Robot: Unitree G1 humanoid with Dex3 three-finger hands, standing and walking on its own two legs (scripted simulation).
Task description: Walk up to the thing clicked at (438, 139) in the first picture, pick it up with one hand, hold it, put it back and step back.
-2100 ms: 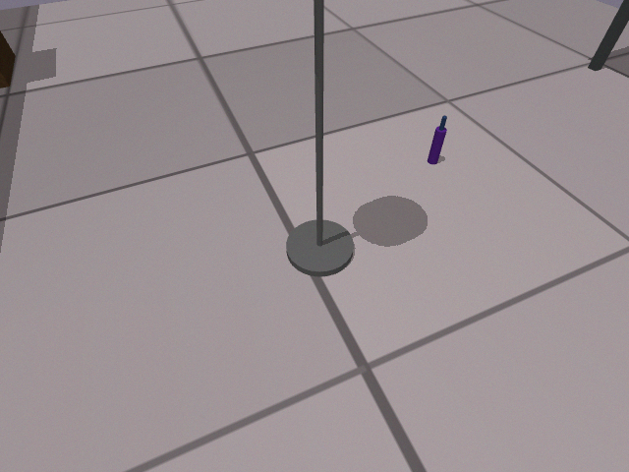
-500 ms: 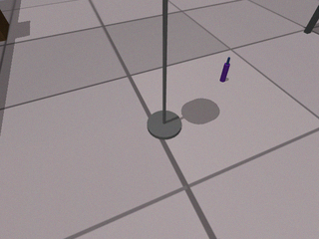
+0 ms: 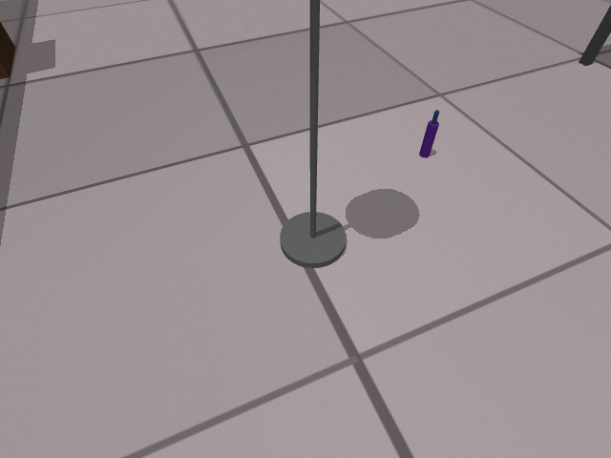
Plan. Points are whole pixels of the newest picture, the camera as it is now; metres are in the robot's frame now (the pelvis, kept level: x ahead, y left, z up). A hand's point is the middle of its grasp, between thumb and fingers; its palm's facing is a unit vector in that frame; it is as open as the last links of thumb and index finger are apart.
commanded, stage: stand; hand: left
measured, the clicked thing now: (430, 133) +1.63 -0.62 -0.65
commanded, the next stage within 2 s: walk up in 0.32 s
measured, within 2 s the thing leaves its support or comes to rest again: neither
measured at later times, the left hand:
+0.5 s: hand out of the picture +0.11 +0.26 -0.15, palm faces -0.13 -0.93 -0.35, open 7.4 cm
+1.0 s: hand (256, 361) +0.29 +0.11 -0.16, palm faces -0.27 -0.90 -0.33, open 7.4 cm
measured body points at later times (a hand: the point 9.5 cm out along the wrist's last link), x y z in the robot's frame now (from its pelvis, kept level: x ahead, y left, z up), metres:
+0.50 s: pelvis +0.02 -0.02 -0.01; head +0.02 -0.02 +0.44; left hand +0.12 +0.30 -0.12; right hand +0.06 -0.35 -0.12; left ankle -0.01 +0.13 -0.75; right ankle +0.02 -0.15 -0.71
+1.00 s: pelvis +0.20 -0.15 -0.01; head +0.21 -0.15 +0.44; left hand +0.30 +0.15 -0.13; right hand +0.20 -0.48 -0.12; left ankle +0.37 -0.05 -0.72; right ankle +0.12 -0.25 -0.75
